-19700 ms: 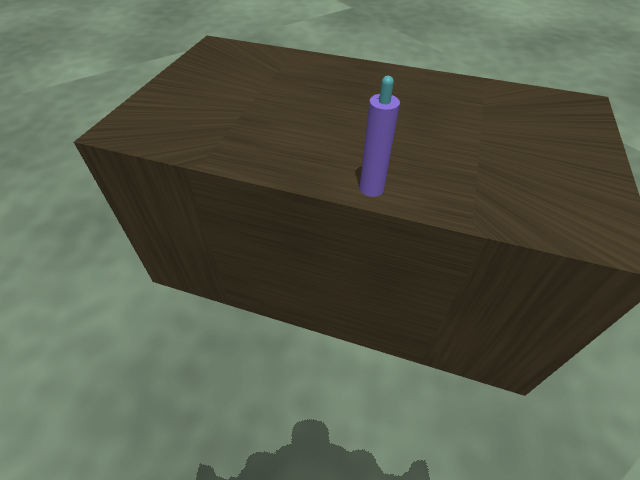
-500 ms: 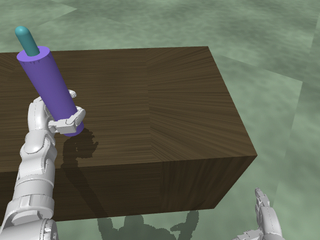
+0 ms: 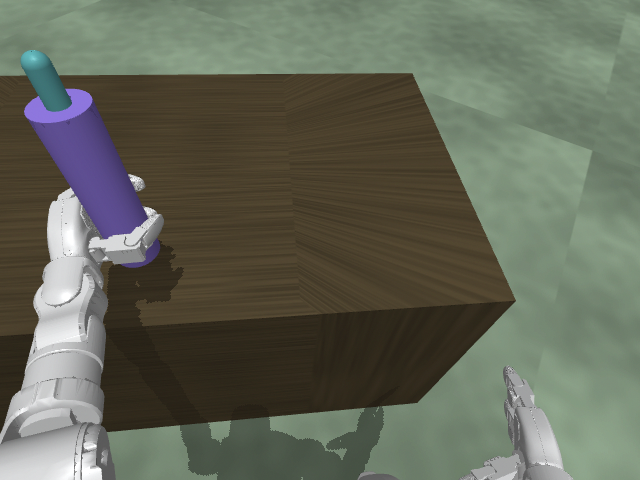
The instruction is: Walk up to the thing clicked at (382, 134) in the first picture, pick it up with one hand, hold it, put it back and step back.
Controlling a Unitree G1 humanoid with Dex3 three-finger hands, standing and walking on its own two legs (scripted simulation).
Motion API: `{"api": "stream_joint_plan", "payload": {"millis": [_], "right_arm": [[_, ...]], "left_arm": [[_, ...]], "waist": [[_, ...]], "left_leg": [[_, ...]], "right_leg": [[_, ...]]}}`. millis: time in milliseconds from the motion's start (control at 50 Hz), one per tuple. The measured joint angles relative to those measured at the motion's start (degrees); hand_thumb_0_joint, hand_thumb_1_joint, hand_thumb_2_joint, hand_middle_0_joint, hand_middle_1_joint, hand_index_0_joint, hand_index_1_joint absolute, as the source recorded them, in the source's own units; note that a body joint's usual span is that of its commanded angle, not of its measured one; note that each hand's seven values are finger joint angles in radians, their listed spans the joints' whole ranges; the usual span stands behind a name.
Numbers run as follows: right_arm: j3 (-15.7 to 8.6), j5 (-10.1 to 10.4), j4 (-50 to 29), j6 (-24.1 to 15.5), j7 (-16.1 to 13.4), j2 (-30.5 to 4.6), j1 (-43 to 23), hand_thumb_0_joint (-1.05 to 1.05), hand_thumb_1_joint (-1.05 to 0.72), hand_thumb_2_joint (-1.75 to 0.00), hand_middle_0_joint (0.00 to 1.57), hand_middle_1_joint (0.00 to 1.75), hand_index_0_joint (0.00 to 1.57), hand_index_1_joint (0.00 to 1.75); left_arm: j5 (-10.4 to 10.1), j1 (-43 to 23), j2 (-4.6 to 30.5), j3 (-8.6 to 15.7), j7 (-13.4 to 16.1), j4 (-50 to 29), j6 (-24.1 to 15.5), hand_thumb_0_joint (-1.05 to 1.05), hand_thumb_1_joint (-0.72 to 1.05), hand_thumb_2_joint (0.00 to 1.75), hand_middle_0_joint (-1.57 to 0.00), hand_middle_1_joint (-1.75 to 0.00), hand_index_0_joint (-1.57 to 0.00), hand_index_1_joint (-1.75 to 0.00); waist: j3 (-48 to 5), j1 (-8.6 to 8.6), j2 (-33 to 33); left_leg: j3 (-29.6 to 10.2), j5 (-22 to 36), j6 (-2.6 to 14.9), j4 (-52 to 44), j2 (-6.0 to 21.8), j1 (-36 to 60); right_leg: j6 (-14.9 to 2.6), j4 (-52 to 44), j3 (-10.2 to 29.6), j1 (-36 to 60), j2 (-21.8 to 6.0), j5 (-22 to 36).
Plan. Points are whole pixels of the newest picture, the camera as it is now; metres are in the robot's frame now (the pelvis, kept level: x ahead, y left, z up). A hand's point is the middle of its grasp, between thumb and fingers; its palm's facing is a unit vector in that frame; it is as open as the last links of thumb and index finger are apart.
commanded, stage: lower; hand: left
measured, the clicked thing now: (97, 175) +0.42 +0.22 +0.16
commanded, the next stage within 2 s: loosen in 1.48 s
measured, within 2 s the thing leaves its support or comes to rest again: rests again in 1.32 s
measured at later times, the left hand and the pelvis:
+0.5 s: hand (144, 247) +0.43 +0.21 +0.02, palm faces +0.18 -0.98 +0.00, open 7.8 cm; pelvis -0.01 +0.00 -0.03, yaw +0 degrees
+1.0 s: hand (150, 259) +0.43 +0.21 -0.01, palm faces +0.18 -0.98 +0.00, open 7.9 cm; pelvis -0.01 +0.00 -0.04, yaw +0 degrees
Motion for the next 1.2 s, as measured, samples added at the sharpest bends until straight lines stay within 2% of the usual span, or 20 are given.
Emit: {"api": "stream_joint_plan", "payload": {"millis": [480, 760, 1200], "right_arm": [[1.13, -2.05, -11.96, 1.7, 2.45, -0.41, 3.46, -0.01, 0.52, -0.06, 0.05, 0.05, 0.06, 0.05], [2.17, -2.5, -17.77, 3.4, 3.22, -0.57, 5.49, -0.01, 0.51, -0.06, 0.05, 0.05, 0.06, 0.05], [1.72, -3.15, -22.85, 5.09, 4.48, -1.15, 7.14, -0.01, 0.51, -0.06, 0.05, 0.05, 0.06, 0.05]], "left_arm": [[1.79, -3.02, 2.05, 3.05, -0.18, 8.52, -8.85, -0.02, -0.13, 1.11, -0.84, -1.07, -0.85, -1.06], [2.1, -2.51, 2.29, 4.19, -0.94, 9.55, -11.31, -0.02, -0.13, 1.11, -0.84, -1.07, -0.85, -1.06], [2.99, -2.08, 2.0, 4.61, -0.47, 10.02, -14.0, -0.02, -0.13, 1.11, -0.84, -1.07, -0.85, -1.06]], "waist": [[-0.69, -2.94, -0.52], [-1.48, -3.64, -0.64], [-2.06, -4.55, -0.88]], "left_leg": [[-0.91, -3.24, -0.13, 10.4, 0.62, -12.78], [-1.35, -4.84, -0.24, 13.7, 0.72, -16.26], [-1.62, -6.49, 0.0, 17.85, 0.68, -20.57]], "right_leg": [[-0.14, 9.53, -0.63, -12.22, 0.62, -2.9], [-0.21, 12.68, -0.99, -15.52, 0.73, -4.53], [0.06, 16.38, -1.14, -19.53, 0.7, -6.01]]}}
